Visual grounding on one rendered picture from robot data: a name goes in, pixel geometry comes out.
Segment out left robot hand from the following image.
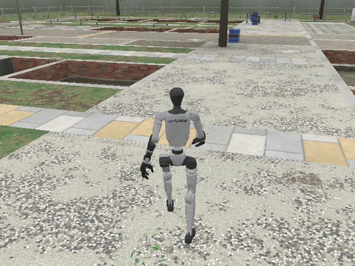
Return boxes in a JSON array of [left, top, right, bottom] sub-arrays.
[[140, 162, 154, 180]]

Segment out left robot foot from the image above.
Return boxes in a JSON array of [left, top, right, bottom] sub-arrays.
[[166, 200, 174, 212]]

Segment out right robot hand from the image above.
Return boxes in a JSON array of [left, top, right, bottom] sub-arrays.
[[192, 138, 205, 147]]

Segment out robot left shin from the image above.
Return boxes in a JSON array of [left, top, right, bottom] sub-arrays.
[[163, 172, 172, 204]]

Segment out right robot upper arm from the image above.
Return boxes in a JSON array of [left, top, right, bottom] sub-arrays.
[[189, 111, 205, 139]]

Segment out right robot forearm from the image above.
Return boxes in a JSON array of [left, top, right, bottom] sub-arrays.
[[199, 131, 206, 142]]

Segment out left robot upper arm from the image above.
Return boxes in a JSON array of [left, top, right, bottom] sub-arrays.
[[151, 111, 166, 143]]

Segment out left robot forearm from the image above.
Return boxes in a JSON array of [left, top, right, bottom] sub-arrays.
[[143, 134, 156, 164]]

